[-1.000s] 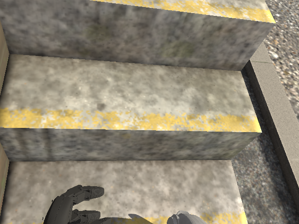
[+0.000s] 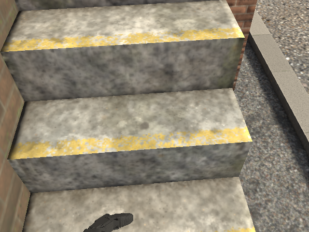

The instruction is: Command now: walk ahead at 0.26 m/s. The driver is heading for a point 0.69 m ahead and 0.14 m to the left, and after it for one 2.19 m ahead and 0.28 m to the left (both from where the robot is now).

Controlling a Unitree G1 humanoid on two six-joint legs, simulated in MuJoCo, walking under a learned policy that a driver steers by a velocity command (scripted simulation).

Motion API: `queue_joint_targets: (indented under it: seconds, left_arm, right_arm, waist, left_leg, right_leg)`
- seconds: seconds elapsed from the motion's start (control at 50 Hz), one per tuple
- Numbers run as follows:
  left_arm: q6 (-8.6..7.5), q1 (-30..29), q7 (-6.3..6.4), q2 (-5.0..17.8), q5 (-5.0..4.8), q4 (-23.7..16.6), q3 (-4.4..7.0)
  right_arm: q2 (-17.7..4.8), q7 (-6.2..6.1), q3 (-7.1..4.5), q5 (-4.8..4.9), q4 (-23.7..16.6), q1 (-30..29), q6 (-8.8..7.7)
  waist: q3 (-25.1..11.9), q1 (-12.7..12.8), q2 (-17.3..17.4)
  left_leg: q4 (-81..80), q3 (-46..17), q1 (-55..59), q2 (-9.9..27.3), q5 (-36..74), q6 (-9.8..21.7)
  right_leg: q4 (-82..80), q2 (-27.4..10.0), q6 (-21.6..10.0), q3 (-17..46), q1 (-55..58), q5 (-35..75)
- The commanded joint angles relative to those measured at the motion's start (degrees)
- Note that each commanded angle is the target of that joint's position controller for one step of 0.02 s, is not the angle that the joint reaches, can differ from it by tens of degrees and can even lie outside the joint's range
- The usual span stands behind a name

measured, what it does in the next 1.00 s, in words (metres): walks ahead: left foot 0.21 m lower, then right foot 0.21 m higher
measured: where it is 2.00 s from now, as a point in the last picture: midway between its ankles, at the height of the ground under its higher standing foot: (143, 103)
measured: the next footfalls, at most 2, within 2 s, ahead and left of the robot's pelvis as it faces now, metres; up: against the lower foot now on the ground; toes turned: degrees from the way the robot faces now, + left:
left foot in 0.38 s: -0.03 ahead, +0.14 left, -0.21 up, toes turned +10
right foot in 0.82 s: +0.19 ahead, -0.02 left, +0.00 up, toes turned -4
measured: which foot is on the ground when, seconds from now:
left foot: up 0.00-0.36, down 0.38-0.82, up 0.84-1.00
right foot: down 0.00-0.34, up 0.36-0.80, down 0.82-1.00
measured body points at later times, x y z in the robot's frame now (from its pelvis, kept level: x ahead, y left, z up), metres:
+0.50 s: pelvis -0.02 +0.08 -0.12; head -0.03 +0.07 +0.33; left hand +0.29 +0.20 -0.09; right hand -0.06 -0.14 -0.27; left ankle -0.07 +0.13 -0.81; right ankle +0.00 -0.04 -0.45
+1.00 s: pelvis +0.17 +0.07 +0.09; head +0.15 +0.10 +0.54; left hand +0.16 +0.33 -0.07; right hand +0.43 -0.12 +0.09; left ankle +0.15 +0.21 -0.22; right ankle +0.15 -0.01 -0.61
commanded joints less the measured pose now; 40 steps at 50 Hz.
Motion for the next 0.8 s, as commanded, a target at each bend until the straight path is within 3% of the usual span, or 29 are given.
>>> queue_joint_targets:
  seconds: [0.02,0.06,0.1,0.2,0.24,0.26,0.28,0.3,0.32,0.34,0.36,0.38,0.4,0.42,0.44,0.46,0.48,0.5,0.52,0.56,0.6,0.64,0.66,0.68,0.7,0.72,0.74,0.76,0.8]
  left_arm:
    - [-0.28,10.73,0.86,11.83,3.03,0.25,4.46]
    - [-2.87,0.8,1.13,9.13,2.42,-2.57,3.27]
    - [-4.9,-0.95,1.88,11.13,2.79,-0.19,3.8]
    - [-9.73,-4.53,0.39,14.33,2.8,-2.08,3.99]
    - [-10.04,-11.07,0.69,15.57,3.82,-4.12,3.74]
    - [-10.29,-12.54,0.25,15.13,4.88,-5.38,3.19]
    - [-9.83,-16.5,0.63,14.15,4.65,-7.33,2.85]
    - [-8.25,-18.62,0.86,12.25,3.84,-6.91,1.74]
    - [-7.25,-21.24,0.67,9.13,2.06,-8.21,0.73]
    - [-5.55,-15.78,1.13,8.61,0.33,-6.94,0.38]
    - [-3.24,-9.49,2.43,4.83,-0.16,-5.08,-0.58]
    - [-1.92,-10.34,2.58,1.17,-1.32,-6.31,-1.34]
    - [-2.24,-20.48,2.12,-3.83,-2.73,-13.61,-1.69]
    - [-3.42,-8.69,1.44,-5.36,-1.11,-18.21,-2.78]
    - [-5.54,-9.41,0.48,1.64,2.36,-15.61,-1.91]
    - [-5.42,-14.09,-1.45,4.75,3.2,-19.3,-1.09]
    - [-4.8,-23.43,-2.45,12.34,2.88,-19.3,1.52]
    - [-3.37,-25.61,-3.44,17.36,1.96,-19.23,3.71]
    - [-2.49,-27.52,-3.72,16.65,0.64,-16.65,3.99]
    - [0.31,-31.32,-4.0,8.91,-0.42,-16.71,1.97]
    - [1.18,-31.38,-4.48,4.35,-0.38,-17.69,0.37]
    - [1.66,-32.3,-4.66,4.43,-0.5,-17.51,-0.32]
    - [2.34,-27.3,-4.56,2.14,0.99,-15.41,-0.44]
    - [2.93,-24.02,-4.51,1.59,0.6,-13.46,-0.46]
    - [2.55,-16.15,-4.55,3.3,-0.23,-9.26,0.07]
    - [2.66,-9.26,-4.48,3.31,-0.87,-6.66,0.06]
    - [2.39,-9.43,-3.72,5.53,-2.32,-6.7,0.77]
    - [3.08,-6.8,-3.34,7.78,-3.25,-5.69,1.98]
    - [3.09,2.02,-2.63,13.37,-2.22,-2.56,4.18]
  right_arm:
    - [-1.68,0.45,-0.7,-1.1,-10.32,-2.14,0.38]
    - [-0.7,-1.49,0.2,-0.5,-15.63,-6.34,0.77]
    - [-1.36,-1.73,0.5,-0.56,-19.87,-9.18,0.55]
    - [-5.46,-2.31,-0.18,0.99,-18.11,-1.29,1.48]
    - [-4.38,-1.45,0.52,2.02,-18.28,-2.47,0.99]
    - [-3.89,-1.87,1.09,1.44,-18.73,-5.5,0.56]
    - [-3.18,-2.49,1.25,0.68,-18.47,-4.52,0.82]
    - [-1.38,-2.74,2.14,1.55,-17.88,-2.05,0.48]
    - [-0.96,-3.3,2.44,1.54,-13.23,4.02,0.69]
    - [0.07,-3.45,2.73,2.08,-9.18,8.26,0.53]
    - [1.59,-2.53,3.63,2.25,-5.29,11.16,0.16]
    - [2.79,-2.01,5.19,-0.16,-3.22,12.51,-1.01]
    - [0.94,-1.9,5.7,-3.68,-4.87,15.38,-3.5]
    - [-4.8,-2.04,3.56,-4.43,-5.92,9.38,-4.58]
    - [-3.49,-1.45,2.39,-3.9,-5.82,6.09,-4.24]
    - [-13.23,-4.64,-1.42,-2.08,-9.24,3.33,-4.95]
    - [-10.52,-6.32,-0.62,-0.5,-9.47,-0.67,-5.63]
    - [-12.22,-7.57,-1.35,-1.35,-8.11,-3.43,-7.71]
    - [-7.79,-7.41,-0.17,-1.79,-5.0,1.79,-7.66]
    - [-3.3,-8.18,0.76,-0.64,-1.59,9.42,-7.29]
    - [-0.96,-7.35,0.85,-0.97,0.31,11.36,-6.66]
    - [-0.26,-7.4,0.69,0.34,-0.12,12.2,-6.57]
    - [1.34,-7.37,0.76,0.05,1.86,14.25,-6.29]
    - [1.48,-7.41,0.81,0.48,3.51,15.84,-5.35]
    - [2.55,-7.0,1.59,1.63,0.23,8.48,-5.38]
    - [0.73,-7.22,1.82,3.14,-2.18,2.87,-5.61]
    - [-2.9,-7.11,1.26,3.82,-2.96,3.31,-6.42]
    - [-6.27,-5.97,0.0,3.71,-1.77,5.51,-6.89]
    - [-7.71,-3.16,-0.73,5.01,-3.01,3.81,-7.5]
  waist:
    - [-6.53,2.55,-17.86]
    - [-5.14,-0.85,-10.63]
    - [-3.56,-3.53,-5.64]
    - [-5.02,-7.72,-6.27]
    - [-5.56,-10.26,-5.23]
    - [-5.52,-8.59,-5.98]
    - [-5.45,-10.63,-7.28]
    - [-3.34,-13.82,-7.67]
    - [-1.96,-15.78,-10.02]
    - [-1.41,-14.92,-6.86]
    - [-4.35,-13.17,0.15]
    - [-6.0,-12.66,4.75]
    - [-5.4,-14.23,1.39]
    - [-5.52,0.36,0.68]
    - [-3.13,0.63,-14.08]
    - [-3.64,1.84,-8.18]
    - [-0.59,-1.11,-18.83]
    - [1.79,-0.37,-20.48]
    - [4.98,-3.66,-26.83]
    - [7.88,-6.03,-26.34]
    - [8.25,-5.04,-18.45]
    - [7.94,-6.76,-11.52]
    - [4.36,-5.27,-10.07]
    - [1.44,-4.77,-10.45]
    - [-2.1,-0.47,-10.97]
    - [-7.96,3.36,-6.28]
    - [-11.16,3.75,-0.59]
    - [-15.94,4.93,2.05]
    - [-21.02,7.95,11.51]
  left_leg:
    - [41.62,-3.3,-15.93,-9.13,-18.08,-0.4]
    - [65.24,-7.38,-21.88,-10.68,-17.34,-2.59]
    - [71.95,-8.68,-26.29,-11.48,-10.36,-2.34]
    - [65.96,-4.86,-25.65,-11.91,-5.38,-3.95]
    - [60.12,-2.48,-22.35,-11.45,-3.75,-3.25]
    - [53.84,-2.05,-24.2,-11.09,-3.19,-2.48]
    - [43.25,0.54,-20.33,-8.69,1.33,-1.3]
    - [24.24,3.52,-16.52,-6.16,5.92,-1.01]
    - [3.34,8.35,-6.96,-5.09,12.12,0.56]
    - [-10.0,12.79,2.28,-4.51,26.5,1.65]
    - [-17.32,20.08,5.26,-7.0,32.62,2.05]
    - [-17.48,20.84,6.44,-9.0,28.51,2.18]
    - [-2.56,0.58,11.57,-1.02,37.33,3.0]
    - [-9.07,-19.03,17.37,9.9,31.74,1.06]
    - [-13.01,-21.51,17.13,10.27,12.54,-2.05]
    - [-31.02,-46.16,15.2,23.78,-25.34,3.49]
    - [-39.94,-50.55,11.61,24.42,-46.48,4.09]
    - [-37.87,-49.13,13.31,26.77,-42.44,5.52]
    - [-35.1,-38.4,12.14,19.4,-35.16,3.21]
    - [-35.83,-25.43,8.05,12.07,-26.41,2.94]
    - [-37.36,-17.37,9.18,7.32,-19.31,3.5]
    - [-44.13,-13.09,12.4,8.04,-3.18,5.02]
    - [-41.3,-8.25,17.2,6.57,9.81,5.56]
    - [-38.91,-0.54,20.66,4.23,19.81,4.46]
    - [-33.16,8.2,16.33,3.28,56.53,0.44]
    - [-28.62,12.92,8.63,1.08,93.99,-0.62]
    - [-24.51,10.88,5.82,3.74,116.59,2.06]
    - [-18.3,9.68,9.71,5.6,121.83,4.31]
    - [0.59,7.61,16.5,6.65,123.46,7.66]
  right_leg:
    - [-35.15,-13.38,-10.62,34.88,10.83,-2.4]
    - [-32.31,-16.51,-9.51,36.24,2.31,-0.57]
    - [-32.48,-17.35,-9.69,36.33,-0.12,-0.27]
    - [-28.32,-17.67,-9.42,30.51,0.59,2.03]
    - [-22.81,-18.55,-8.98,27.62,-4.75,2.82]
    - [-20.83,-18.59,-8.2,26.31,-3.59,2.94]
    - [-17.39,-19.66,-7.52,25.03,-7.28,1.53]
    - [-13.78,-17.5,-5.13,19.25,-11.27,-1.32]
    - [-6.34,-12.91,-3.46,9.95,-17.74,-3.57]
    - [5.77,-6.34,-4.19,2.14,-20.18,-5.66]
    - [22.13,-0.69,-6.42,-0.87,-16.27,-6.37]
    - [51.78,6.13,-7.4,2.76,-19.54,-10.36]
    - [83.83,10.25,-5.15,17.13,-39.21,-9.83]
    - [79.2,3.24,-3.44,22.22,-53.79,-2.03]
    - [77.47,3.71,-3.74,21.77,-57.25,11.15]
    - [76.65,-1.97,-2.24,23.45,-61.58,13.11]
    - [75.53,-5.82,-1.34,24.77,-62.12,17.96]
    - [68.34,-8.83,-2.08,29.55,-61.55,20.9]
    - [65.85,-6.3,-3.08,25.94,-61.01,21.43]
    - [60.13,-4.67,-4.4,19.98,-56.07,16.85]
    - [56.01,-5.05,-5.45,15.0,-53.91,14.1]
    - [45.96,-7.14,-6.23,7.81,-48.78,4.67]
    - [47.69,-6.42,-6.97,6.12,-45.46,5.03]
    - [42.75,-5.86,-8.1,4.26,-41.68,5.09]
    - [35.5,-3.16,-8.86,-0.27,-26.99,6.12]
    - [24.78,1.71,-9.55,-3.23,-7.26,2.63]
    - [17.21,5.1,-8.84,-3.07,3.1,-1.01]
    - [10.86,7.2,-8.25,-3.08,8.76,-1.1]
    - [-5.75,9.74,-9.85,0.13,16.23,-7.2]
Velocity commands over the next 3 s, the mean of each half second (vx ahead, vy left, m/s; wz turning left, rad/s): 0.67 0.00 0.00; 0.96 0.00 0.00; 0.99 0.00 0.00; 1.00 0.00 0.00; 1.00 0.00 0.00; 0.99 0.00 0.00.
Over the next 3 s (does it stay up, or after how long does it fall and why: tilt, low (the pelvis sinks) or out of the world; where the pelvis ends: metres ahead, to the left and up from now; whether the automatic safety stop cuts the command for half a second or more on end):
stays up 1.27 0.18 1.06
